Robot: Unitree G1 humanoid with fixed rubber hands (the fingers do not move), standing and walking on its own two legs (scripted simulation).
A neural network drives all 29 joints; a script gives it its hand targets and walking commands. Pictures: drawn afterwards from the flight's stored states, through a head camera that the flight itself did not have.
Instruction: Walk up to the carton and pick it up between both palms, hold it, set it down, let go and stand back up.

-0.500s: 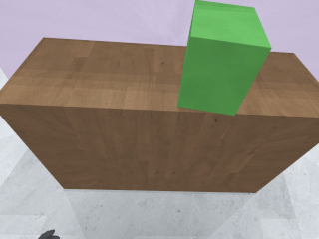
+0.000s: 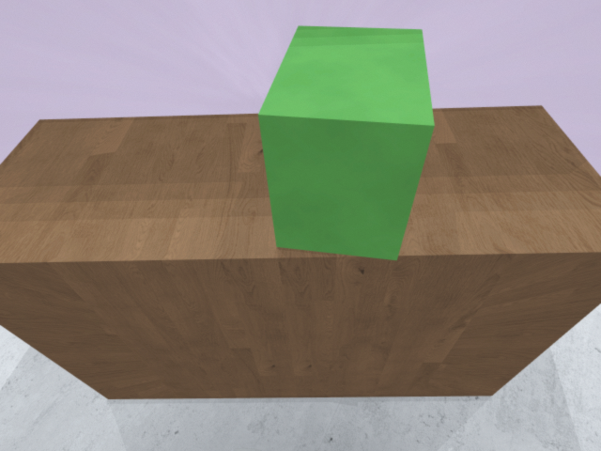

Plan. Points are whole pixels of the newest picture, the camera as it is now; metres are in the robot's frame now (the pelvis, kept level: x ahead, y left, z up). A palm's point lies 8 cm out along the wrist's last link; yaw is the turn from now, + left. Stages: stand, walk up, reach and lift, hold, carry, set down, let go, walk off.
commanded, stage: walk up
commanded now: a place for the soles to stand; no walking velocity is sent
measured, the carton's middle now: (347, 141) +0.56 -0.04 +0.12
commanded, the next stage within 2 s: stand in 1.58 s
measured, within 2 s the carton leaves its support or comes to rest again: neither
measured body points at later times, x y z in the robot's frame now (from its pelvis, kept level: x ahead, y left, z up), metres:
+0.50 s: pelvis +0.09 +0.01 +0.00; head +0.12 +0.04 +0.45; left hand +0.19 +0.32 -0.12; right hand +0.18 -0.31 -0.07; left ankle +0.15 +0.12 -0.73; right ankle +0.06 -0.08 -0.70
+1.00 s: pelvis +0.10 -0.01 +0.00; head +0.12 -0.01 +0.45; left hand +0.24 +0.29 -0.10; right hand +0.20 -0.32 -0.10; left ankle +0.15 +0.12 -0.73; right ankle +0.09 -0.11 -0.73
